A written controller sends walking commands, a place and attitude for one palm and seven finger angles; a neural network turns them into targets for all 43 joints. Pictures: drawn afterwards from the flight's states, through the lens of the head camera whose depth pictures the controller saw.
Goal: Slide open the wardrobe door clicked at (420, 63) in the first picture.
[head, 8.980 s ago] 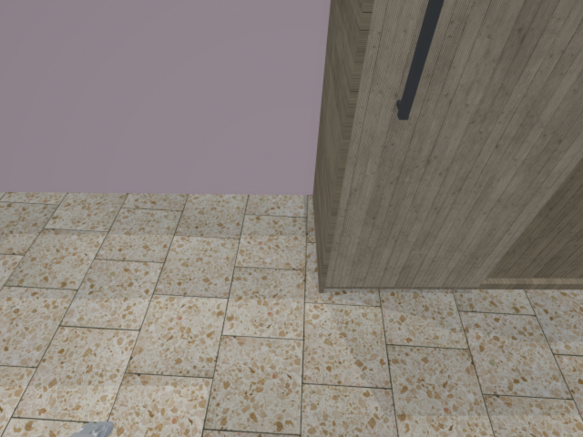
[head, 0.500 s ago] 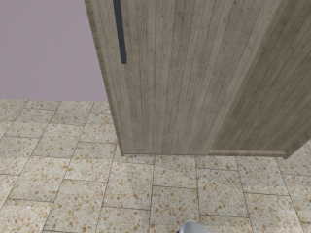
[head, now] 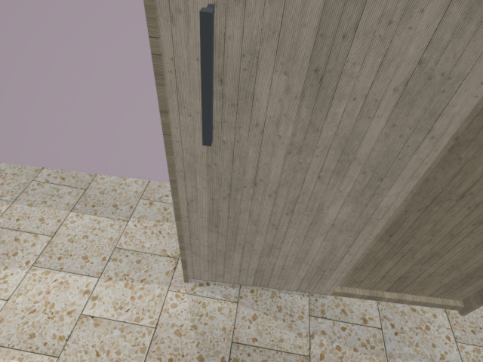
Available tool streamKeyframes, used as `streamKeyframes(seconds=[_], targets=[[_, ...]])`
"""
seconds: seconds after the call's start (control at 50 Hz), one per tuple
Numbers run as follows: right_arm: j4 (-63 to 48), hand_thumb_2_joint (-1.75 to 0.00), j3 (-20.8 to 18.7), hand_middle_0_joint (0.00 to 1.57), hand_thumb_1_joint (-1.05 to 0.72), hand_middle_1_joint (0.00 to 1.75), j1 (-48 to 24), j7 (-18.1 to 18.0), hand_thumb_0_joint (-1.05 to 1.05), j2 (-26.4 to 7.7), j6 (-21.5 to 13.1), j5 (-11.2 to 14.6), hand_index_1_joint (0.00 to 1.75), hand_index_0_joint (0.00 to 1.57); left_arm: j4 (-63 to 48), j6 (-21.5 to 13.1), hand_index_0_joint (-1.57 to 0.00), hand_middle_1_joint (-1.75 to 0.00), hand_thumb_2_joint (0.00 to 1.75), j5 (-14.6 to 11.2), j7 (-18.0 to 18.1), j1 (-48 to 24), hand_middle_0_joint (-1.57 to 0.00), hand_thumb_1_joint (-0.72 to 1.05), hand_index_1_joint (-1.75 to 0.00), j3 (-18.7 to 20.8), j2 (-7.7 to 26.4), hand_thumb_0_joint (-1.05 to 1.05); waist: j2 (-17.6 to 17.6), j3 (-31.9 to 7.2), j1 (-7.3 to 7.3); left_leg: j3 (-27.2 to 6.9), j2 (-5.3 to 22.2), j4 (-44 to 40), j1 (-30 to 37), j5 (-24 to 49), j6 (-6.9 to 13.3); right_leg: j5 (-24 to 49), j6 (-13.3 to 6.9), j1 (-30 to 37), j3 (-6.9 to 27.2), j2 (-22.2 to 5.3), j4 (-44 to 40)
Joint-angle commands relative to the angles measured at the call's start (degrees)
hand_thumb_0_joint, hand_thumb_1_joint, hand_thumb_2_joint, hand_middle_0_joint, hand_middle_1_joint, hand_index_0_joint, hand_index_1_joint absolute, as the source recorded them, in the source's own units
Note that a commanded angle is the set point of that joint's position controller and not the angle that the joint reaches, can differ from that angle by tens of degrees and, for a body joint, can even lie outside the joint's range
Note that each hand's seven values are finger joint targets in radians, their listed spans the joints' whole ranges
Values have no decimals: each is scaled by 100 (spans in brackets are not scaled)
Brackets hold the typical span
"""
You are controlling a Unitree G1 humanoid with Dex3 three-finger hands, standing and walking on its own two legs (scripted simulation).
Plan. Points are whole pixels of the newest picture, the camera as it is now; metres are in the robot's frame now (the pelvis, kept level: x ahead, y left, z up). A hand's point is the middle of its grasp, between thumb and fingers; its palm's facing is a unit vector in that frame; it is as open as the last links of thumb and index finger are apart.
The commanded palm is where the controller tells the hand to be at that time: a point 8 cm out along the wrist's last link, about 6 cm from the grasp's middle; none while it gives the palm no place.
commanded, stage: come to a stop and stand still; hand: left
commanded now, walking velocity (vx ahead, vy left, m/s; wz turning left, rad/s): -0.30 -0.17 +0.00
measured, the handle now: (209, 83) +0.54 +0.12 +0.20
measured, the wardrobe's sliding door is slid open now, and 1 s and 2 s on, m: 0.00 0.00 0.00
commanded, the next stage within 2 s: look again from close up in 1.56 s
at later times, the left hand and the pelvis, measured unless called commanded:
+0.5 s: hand out of the picture +0.08 +0.14 -0.16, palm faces -0.01 -0.97 -0.24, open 7.3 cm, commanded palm none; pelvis +0.03 -0.04 +0.01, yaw -1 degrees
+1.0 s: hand out of the picture +0.01 +0.11 -0.16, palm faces -0.01 -0.98 -0.20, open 7.3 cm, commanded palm none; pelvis +0.02 -0.05 +0.01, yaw -2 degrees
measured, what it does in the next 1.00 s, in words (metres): steps on the spot: right foot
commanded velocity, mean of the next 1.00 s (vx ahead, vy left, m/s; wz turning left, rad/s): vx -0.06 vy -0.03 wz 0.00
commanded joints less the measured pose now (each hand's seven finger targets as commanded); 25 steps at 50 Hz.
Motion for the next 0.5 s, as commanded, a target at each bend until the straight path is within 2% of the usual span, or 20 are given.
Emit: streamKeyframes(seconds=[0.0, 0.02, 0.04, 0.06, 0.08, 0.12, 0.16, 0.2, 0.22, 0.26, 0.28, 0.3, 0.32, 0.34, 0.36, 0.38, 0.4, 0.42, 0.44, 0.48], targets=[[74, -90, -74, 20, -90, 30, 1129, -178, 0, -851, 30, -25, 30, 20, -523, -51, -20, -30, 90, 12, 5, -320, -20, 90, -30, -4, 247, 0, 1473, 362, -400, -2674, 1912, -2424, 1152, -623, 785, -894, -70, -2240, 608, -166, 2396], [-21, -90, 25, 20, -90, 30, 704, -204, 0, -615, 10, -14, 30, 20, -373, -48, -20, -30, 90, -4, -3, -254, -20, 90, -30, -11, 189, 0, 996, 427, -252, -2157, 1714, -2381, 739, 112, 735, -503, -11, -1885, 777, -315, 2331], [-75, -90, 101, 20, -90, 30, 383, -234, 0, -496, -15, -2, 30, 20, -229, -18, -20, -30, 90, -23, 5, -52, -20, 90, -30, -39, 90, 0, 733, 314, -83, -1663, 1516, -2295, 606, 969, 662, -231, 66, -1495, 846, -365, 2091], [-75, -90, 124, 20, -90, 30, 211, -262, 0, -482, -30, 19, 30, 20, -111, 34, -20, -30, 90, -37, 27, 180, -20, 90, -30, -79, 16, 0, 672, 71, 6, -1236, 1370, -2145, 765, 1809, 626, -38, 143, -1227, 829, -348, 1843], [-60, -90, 107, 20, -90, 30, 173, -282, 0, -470, -17, 40, 30, 20, -36, 94, -20, -30, 90, -44, 56, 301, -20, 90, -30, -89, -5, 0, 582, -79, 15, -1006, 1304, -2041, 859, 2298, 622, 81, 198, -1046, 782, -304, 1673], [29, -90, 72, 20, -90, 30, 182, -316, 0, -550, 32, 61, 30, 20, -52, 178, -20, -30, 90, -53, 88, 277, -20, 90, -30, -86, 73, 0, 523, -244, -24, -871, 1359, -1794, 1168, 3316, 715, 64, 249, -993, 719, -251, 1364], [93, -90, -12, 20, -90, 30, 237, -332, 0, -657, 121, 68, 30, 20, -137, 263, -20, -30, 90, -34, 112, 155, -20, 90, -30, -52, 129, 0, 644, -259, -100, -878, 1467, -1675, 1307, 3429, 799, -33, 272, -1073, 670, -216, 1336], [120, -90, -87, 20, -90, 30, 266, -333, 0, -694, 195, 42, 30, 20, -280, 303, -20, -30, 90, -8, 112, -67, -20, 90, -30, -8, 188, 0, 762, -45, -171, -943, 1517, -1613, 1119, 3346, 856, -230, 235, -1089, 625, -168, 1283], [88, -90, -126, 20, -90, 30, 217, -326, 0, -740, 220, 29, 30, 20, -344, 329, -20, -30, 90, -10, 119, -93, -20, 90, -30, 1, 154, 0, 924, -53, -163, -945, 1522, -1585, 1116, 3276, 876, -229, 236, -1094, 605, -161, 1240], [79, -90, -173, 20, -90, 30, 218, -313, 0, -758, 264, 9, 30, 20, -431, 331, -20, -30, 90, -7, 125, -191, -20, 90, -30, 17, 129, 0, 1030, -109, -202, -970, 1461, -1511, 1140, 3098, 867, -236, 206, -1044, 558, -94, 1100], [73, -90, -197, 20, -90, 30, 169, -299, 0, -773, 281, 5, 30, 20, -456, 319, -20, -30, 90, -12, 130, -169, -20, 90, -30, 20, 129, 0, 1161, -167, -179, -944, 1455, -1463, 1152, 3001, 851, -195, 185, -960, 535, -86, 901], [60, -90, -202, 20, -90, 30, 169, -289, 0, -716, 281, 5, 30, 20, -468, 276, -20, -30, 90, -2, 131, -150, -20, 90, -30, 23, 146, 0, 1026, -154, -161, -969, 1383, -1352, 1090, 2979, 813, -69, 156, -789, 494, -42, 539], [48, -90, -207, 20, -90, 30, 123, -270, 0, -739, 291, 13, 30, 20, -436, 246, -20, -30, 90, -13, 136, -19, -20, 90, -30, 24, 112, 0, 1027, -284, -76, -877, 1290, -1235, 1067, 2709, 713, 339, 155, -519, 459, -35, 66], [44, -90, -221, 20, -90, 30, 115, -250, 0, -701, 302, 34, 30, 20, -382, 211, -20, -30, 90, -5, 143, 110, -20, 90, -30, 21, 138, 0, 907, -375, -17, -806, 1138, -1066, 965, 2242, 558, 922, 160, -171, 396, -23, -539], [32, -90, -219, 20, -90, 30, 161, -221, 0, -580, 299, 66, 30, 20, -377, 162, -20, -30, 90, 10, 156, 190, -20, 90, -30, 22, 274, 0, 570, -433, 2, -676, 888, -780, 793, 1582, 322, 1511, 135, 146, 576, -162, -1124], [0, -90, -183, 20, -90, 30, 272, -192, 0, -294, 305, 107, 30, 20, -417, 104, -20, -30, 90, 44, 185, 54, -20, 90, -30, 44, 562, 0, -241, -371, -102, -338, 421, -304, 331, 487, -3, 2233, -101, 301, 1375, -823, -1410], [-61, -90, -84, 20, -90, 30, 302, -140, 0, 17, 325, 122, 30, 20, -461, 53, -20, -30, 90, 25, 180, -185, -20, 90, -30, 38, 796, 0, -781, -136, -216, -105, 2, -221, 72, -788, -219, 3005, -450, 112, 1732, -1451, -1479], [-100, -90, -51, 20, -90, 30, 116, -151, 0, 55, 403, 98, 30, 20, -492, 37, -20, -30, 90, 9, 164, -196, -20, 90, -30, 37, 830, 0, -885, -173, -112, -250, -97, 57, 213, -1344, -251, 3063, -756, -221, 1841, -1593, -1590], [-99, -90, -47, 20, -90, 30, 43, -160, 0, 2, 445, 75, 30, 20, -474, 22, -20, -30, 90, 7, 165, -326, -20, 90, -30, 41, 820, 0, -1266, -132, -111, -352, -75, 326, 256, -1497, -246, 2876, -868, -405, 1867, -1506, -1683], [98, -90, -22, 20, -90, 30, 295, -172, 0, -44, 437, 84, 30, 20, -479, 23, -20, -30, 90, -20, 165, -621, -20, 90, -30, -15, 649, 0, -903, -174, -255, -452, -93, 367, 389, -1089, -255, 2777, -855, -263, 1536, -1243, -1532]])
